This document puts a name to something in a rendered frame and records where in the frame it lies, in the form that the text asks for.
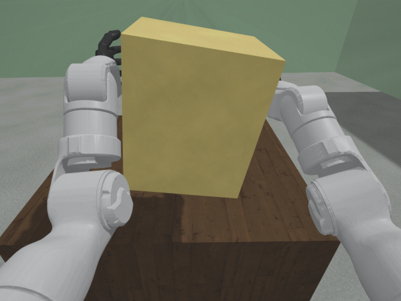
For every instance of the robot left forearm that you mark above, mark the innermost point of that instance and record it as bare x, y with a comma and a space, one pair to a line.
90, 109

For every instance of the robot right upper arm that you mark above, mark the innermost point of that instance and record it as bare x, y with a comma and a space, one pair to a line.
351, 206

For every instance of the carton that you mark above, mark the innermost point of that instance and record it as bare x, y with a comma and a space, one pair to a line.
194, 102

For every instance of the robot left upper arm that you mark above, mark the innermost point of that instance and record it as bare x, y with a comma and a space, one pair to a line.
85, 209

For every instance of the robot left hand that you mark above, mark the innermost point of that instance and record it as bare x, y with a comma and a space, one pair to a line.
105, 50

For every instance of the robot right forearm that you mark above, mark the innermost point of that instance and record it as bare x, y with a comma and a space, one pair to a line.
322, 146

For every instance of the pedestal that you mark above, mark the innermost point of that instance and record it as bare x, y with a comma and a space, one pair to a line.
261, 246

